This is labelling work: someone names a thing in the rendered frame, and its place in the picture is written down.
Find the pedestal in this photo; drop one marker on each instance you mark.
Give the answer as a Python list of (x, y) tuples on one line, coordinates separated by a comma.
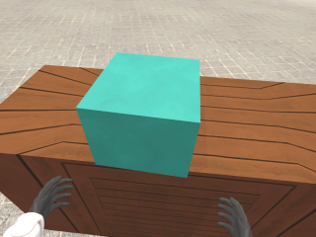
[(256, 143)]

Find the right robot hand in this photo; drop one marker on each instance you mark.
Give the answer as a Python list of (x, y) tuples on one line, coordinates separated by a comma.
[(240, 226)]

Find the left robot forearm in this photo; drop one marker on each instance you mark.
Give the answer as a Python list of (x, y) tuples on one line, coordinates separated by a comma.
[(30, 224)]

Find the left robot hand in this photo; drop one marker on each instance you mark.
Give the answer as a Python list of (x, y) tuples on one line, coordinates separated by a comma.
[(44, 204)]

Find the carton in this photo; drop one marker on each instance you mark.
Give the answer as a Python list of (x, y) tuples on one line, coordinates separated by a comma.
[(143, 114)]

